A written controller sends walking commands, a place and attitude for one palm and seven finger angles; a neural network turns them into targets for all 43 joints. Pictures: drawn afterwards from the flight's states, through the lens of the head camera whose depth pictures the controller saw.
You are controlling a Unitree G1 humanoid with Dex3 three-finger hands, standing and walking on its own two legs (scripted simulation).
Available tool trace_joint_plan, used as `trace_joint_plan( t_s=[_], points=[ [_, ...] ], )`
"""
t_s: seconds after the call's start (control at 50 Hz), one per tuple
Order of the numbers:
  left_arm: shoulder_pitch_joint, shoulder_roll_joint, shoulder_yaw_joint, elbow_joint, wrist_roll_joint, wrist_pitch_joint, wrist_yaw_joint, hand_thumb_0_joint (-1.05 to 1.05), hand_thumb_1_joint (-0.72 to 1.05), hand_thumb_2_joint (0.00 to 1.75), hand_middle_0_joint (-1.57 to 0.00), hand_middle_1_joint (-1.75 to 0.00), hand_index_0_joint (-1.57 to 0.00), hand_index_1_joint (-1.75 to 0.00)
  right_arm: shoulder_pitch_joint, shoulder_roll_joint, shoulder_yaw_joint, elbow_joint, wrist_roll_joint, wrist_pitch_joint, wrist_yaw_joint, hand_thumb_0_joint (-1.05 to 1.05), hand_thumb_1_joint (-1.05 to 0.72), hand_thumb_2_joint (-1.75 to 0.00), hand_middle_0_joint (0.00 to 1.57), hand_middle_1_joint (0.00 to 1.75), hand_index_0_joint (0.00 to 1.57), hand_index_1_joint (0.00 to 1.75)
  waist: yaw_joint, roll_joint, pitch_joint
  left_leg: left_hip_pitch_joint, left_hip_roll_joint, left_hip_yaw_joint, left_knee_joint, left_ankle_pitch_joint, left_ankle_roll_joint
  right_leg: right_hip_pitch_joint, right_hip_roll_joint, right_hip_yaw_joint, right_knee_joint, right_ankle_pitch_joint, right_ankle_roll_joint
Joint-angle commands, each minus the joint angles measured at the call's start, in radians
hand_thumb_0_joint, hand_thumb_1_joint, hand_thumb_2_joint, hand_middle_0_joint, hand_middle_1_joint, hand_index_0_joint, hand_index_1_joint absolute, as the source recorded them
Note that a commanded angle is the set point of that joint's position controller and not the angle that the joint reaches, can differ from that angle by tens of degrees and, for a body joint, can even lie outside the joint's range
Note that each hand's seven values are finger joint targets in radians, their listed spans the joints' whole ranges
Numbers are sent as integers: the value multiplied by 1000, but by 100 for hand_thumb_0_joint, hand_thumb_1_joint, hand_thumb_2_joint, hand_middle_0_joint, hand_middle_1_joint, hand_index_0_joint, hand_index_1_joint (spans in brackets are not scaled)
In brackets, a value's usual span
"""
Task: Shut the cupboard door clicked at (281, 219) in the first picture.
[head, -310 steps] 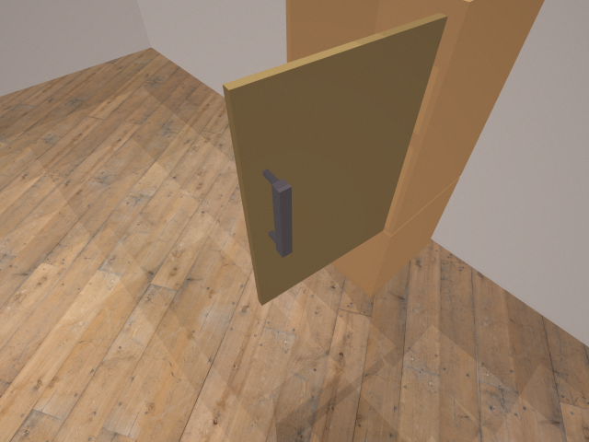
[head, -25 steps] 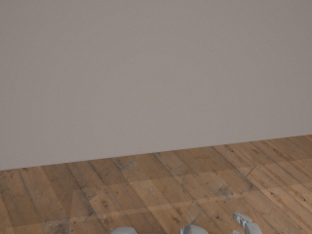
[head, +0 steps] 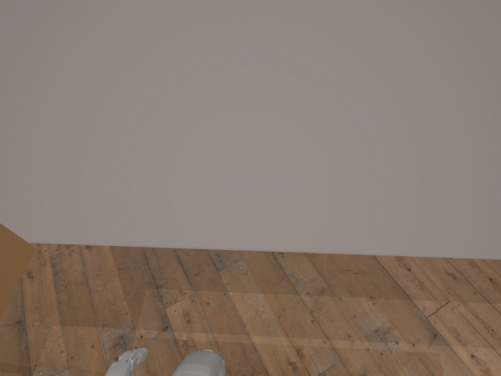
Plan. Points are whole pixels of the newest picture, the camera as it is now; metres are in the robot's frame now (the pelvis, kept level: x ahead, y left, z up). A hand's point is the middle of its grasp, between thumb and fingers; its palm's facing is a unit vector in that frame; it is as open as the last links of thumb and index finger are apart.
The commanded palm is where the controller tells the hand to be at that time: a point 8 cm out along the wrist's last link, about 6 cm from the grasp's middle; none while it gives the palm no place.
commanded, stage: turn to face it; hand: left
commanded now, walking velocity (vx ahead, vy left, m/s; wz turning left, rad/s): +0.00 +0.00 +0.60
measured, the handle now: out of the picture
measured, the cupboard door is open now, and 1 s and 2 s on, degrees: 83 83 83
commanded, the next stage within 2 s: none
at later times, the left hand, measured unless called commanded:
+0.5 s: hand out of the picture +0.02 +0.25 -0.17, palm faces +0.32 -0.91 -0.26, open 7.3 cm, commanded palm none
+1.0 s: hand out of the picture -0.03 +0.18 -0.18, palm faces +0.60 -0.77 -0.23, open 7.3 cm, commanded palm none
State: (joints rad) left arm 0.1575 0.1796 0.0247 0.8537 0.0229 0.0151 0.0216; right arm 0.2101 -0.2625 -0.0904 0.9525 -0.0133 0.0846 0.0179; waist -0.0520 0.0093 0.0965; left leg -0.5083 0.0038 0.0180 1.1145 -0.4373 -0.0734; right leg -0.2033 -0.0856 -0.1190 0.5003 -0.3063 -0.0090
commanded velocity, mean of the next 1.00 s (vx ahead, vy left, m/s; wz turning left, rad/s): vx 0.00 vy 0.00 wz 0.60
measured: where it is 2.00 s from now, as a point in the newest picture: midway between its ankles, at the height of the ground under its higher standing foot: outside the picture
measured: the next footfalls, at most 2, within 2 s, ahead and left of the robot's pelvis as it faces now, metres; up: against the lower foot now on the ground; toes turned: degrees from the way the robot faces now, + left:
left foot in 0.22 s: +0.03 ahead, +0.13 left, +0.00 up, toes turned +13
right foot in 0.64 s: +0.10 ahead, -0.11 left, +0.00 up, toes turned +21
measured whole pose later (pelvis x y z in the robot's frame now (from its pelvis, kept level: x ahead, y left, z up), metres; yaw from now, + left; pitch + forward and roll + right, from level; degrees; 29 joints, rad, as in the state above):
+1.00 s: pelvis +0.04 -0.01 -0.01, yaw +37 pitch +0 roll +2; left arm 0.24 0.21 0.05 0.88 0.03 0.01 0.01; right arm 0.11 -0.23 -0.06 0.92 -0.01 0.07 0.03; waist 0.01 -0.05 0.12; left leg -0.33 0.01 0.09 0.66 -0.37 -0.05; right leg -0.20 -0.15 -0.24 0.59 -0.38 0.01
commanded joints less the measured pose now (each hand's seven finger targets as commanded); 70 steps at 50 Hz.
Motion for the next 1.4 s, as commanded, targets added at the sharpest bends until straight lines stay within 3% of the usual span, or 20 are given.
trace_joint_plan(
  t_s=[0.0, 0.08, 0.16, 0.2, 0.22, 0.32, 0.56, 0.58, 0.62, 0.64, 0.72, 0.88, 0.96, 0.98, 1.0, 1.02, 1.08, 1.34, 1.36, 1.38],
  points=[
    [108, 213, 60, -32, -1, -28, 17, 0, 90, 90, -20, -30, -20, -30, -104, -27, 10, -101, 4, -29, 9, 0, -90, -90, 20, 30, 20, 30, 83, -190, -117, -38, 21, 46, -174, -4, -7, 206, -244, 73, -87, 712, -99],
    [122, 239, 71, -18, 8, -24, 12, 0, 90, 90, -20, -30, -20, -30, -133, -22, 17, -117, 7, -38, 13, 0, -90, -90, 20, 30, 20, 30, 95, -238, -127, 54, 6, 87, -345, -16, 15, 195, -265, 60, -44, 704, -100],
    [77, 244, 77, -27, -8, -17, 3, 0, 90, 90, -20, -30, -20, -30, 8, -85, 1, -91, 0, -53, 7, 0, -90, -90, 20, 30, 20, 30, 2, -131, -195, 368, 2, 78, -655, 272, 54, 32, -240, -36, 184, 533, -12],
    [9, 130, 46, -93, -15, -2, -2, 0, 90, 90, -20, -30, -20, -30, 139, -272, -47, -72, -6, -58, -10, 0, -90, -90, 20, 30, 20, 30, -69, 305, -246, 576, 421, -481, -729, 896, 291, -396, -22, -13, 603, -387, 99],
    [-25, 169, 50, -103, -6, 12, 3, 0, 90, 90, -20, -30, -20, -30, 148, -267, -39, -59, -6, -53, -16, 0, -90, -90, 20, 30, 20, 30, -60, 166, -236, 538, 444, -430, -713, 830, 339, -408, -43, 100, 676, -364, 80],
    [19, 168, 63, -30, 2, 27, -13, 0, 90, 90, -20, -30, -20, -30, -55, -170, -7, -114, -9, -67, -36, 0, -90, -90, 20, 30, 20, 30, 38, 119, -97, 296, 225, -276, -797, 411, 221, -360, -20, 126, 666, -86, 92],
    [65, 153, 57, -47, -13, 3, -4, 0, 90, 90, -20, -30, -20, -30, -75, -178, -29, -124, -8, -50, -26, 0, -90, -90, 20, 30, 20, 30, 65, 144, -136, 187, 150, -369, -687, 427, 204, -21, 87, 82, 91, -14, 75],
    [117, 178, 65, -37, -12, -7, 0, 0, 90, 90, -20, -30, -20, -30, -96, -161, -27, -131, 0, -50, -24, 0, -90, -90, 20, 30, 20, 30, 98, 108, -146, 110, 113, -350, -627, 371, 169, 99, 63, 104, -55, 74, 71],
    [149, 317, 90, -42, 11, -21, 13, 0, 90, 90, -20, -30, -20, -30, -85, -55, -14, -164, 10, -55, -17, 0, -90, -90, 20, 30, 20, 30, 119, -343, -156, -133, -111, -65, -185, -171, 33, 210, -386, 533, -264, 149, -95],
    [124, 295, 77, -47, 1, -21, 16, 0, 90, 90, -20, -30, -20, -30, -83, -103, -21, -154, -1, -49, -12, 0, -90, -90, 20, 30, 20, 30, 98, -260, -135, -92, -43, -110, 4, -176, 44, 82, -407, 485, -240, 213, -145],
    [9, 171, 49, -71, -7, -28, 15, 0, 90, 90, -20, -30, -20, -30, -46, -63, -12, -93, -2, -26, 4, 0, -90, -90, 20, 30, 20, 30, 28, -227, -102, -90, 17, -47, 102, 18, 5, 90, -220, 149, -152, 507, -98],
    [147, 230, 76, -13, 8, -25, 14, 0, 90, 90, -20, -30, -20, -30, -156, -14, 17, -118, 6, -40, 12, 0, -90, -90, 20, 30, 20, 30, 105, -229, -127, 38, 6, 76, -340, -25, 15, 220, -270, 60, -45, 716, -105],
    [100, 247, 84, -18, -5, -19, 4, 0, 90, 90, -20, -30, -20, -30, -52, -54, 8, -97, 0, -51, 8, 0, -90, -90, 20, 30, 20, 30, 34, -171, -163, 288, -18, 102, -609, 198, 46, 87, -251, -27, 116, 604, -32],
    [88, 221, 78, -31, -11, -16, 0, 0, 90, 90, -20, -30, -20, -30, 20, -115, -9, -82, -4, -58, 6, 0, -90, -90, 20, 30, 20, 30, -8, -23, -217, 462, 67, -6, -677, 389, 82, -47, -210, -65, 283, 431, 18],
    [55, 143, 59, -74, -20, -10, -7, 0, 90, 90, -20, -30, -20, -30, 98, -236, -41, -76, -13, -64, -3, 0, -90, -90, 20, 30, 20, 30, -53, 290, -236, 593, 367, -421, -718, 794, 243, -348, -48, -79, 532, -279, 98],
    [-18, 154, 51, -100, -10, 6, 1, 0, 90, 90, -20, -30, -20, -30, 149, -262, -42, -51, -6, -55, -14, 0, -90, -90, 20, 30, 20, 30, -66, 213, -246, 563, 437, -466, -711, 916, 335, -395, -33, 64, 641, -389, 84],
    [-40, 161, 63, -70, -3, 17, -2, 0, 90, 90, -20, -30, -20, -30, -1, -183, -18, -95, -13, -64, -34, 0, -90, -90, 20, 30, 20, 30, 0, 183, -138, 349, 293, -352, -768, 514, 271, -377, -45, 129, 684, -198, 82],
    [87, 157, 61, -44, -14, 1, -4, 0, 90, 90, -20, -30, -20, -30, -94, -173, -27, -125, -6, -51, -25, 0, -90, -90, 20, 30, 20, 30, 85, 130, -157, 152, 133, -347, -653, 414, 186, 53, 77, 78, 22, 28, 75],
    [132, 199, 72, -38, -8, -11, 2, 0, 90, 90, -20, -30, -20, -30, -98, -134, -25, -133, 2, -52, -22, 0, -90, -90, 20, 30, 20, 30, 109, 12, -178, 55, 65, -301, -564, 289, 133, 183, -1, 151, -133, 66, 59],
    [149, 298, 93, -38, 10, -21, 11, 0, 90, 90, -20, -30, -20, -30, -89, -69, -17, -152, 11, -54, -16, 0, -90, -90, 20, 30, 20, 30, 117, -267, -180, -109, -75, -117, -329, 0, 50, 265, -274, 437, -233, 84, -36]
  ],
)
